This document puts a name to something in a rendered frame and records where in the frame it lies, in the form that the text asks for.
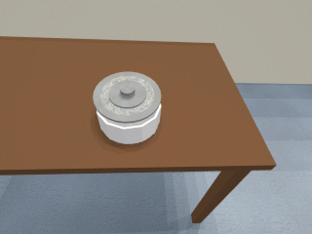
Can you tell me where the knob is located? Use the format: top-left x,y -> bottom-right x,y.
120,83 -> 136,97

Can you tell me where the lid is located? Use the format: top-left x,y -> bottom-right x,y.
93,71 -> 161,124

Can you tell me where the table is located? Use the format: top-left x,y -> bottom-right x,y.
0,36 -> 277,223

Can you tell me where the pot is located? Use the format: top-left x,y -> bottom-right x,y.
97,103 -> 162,144

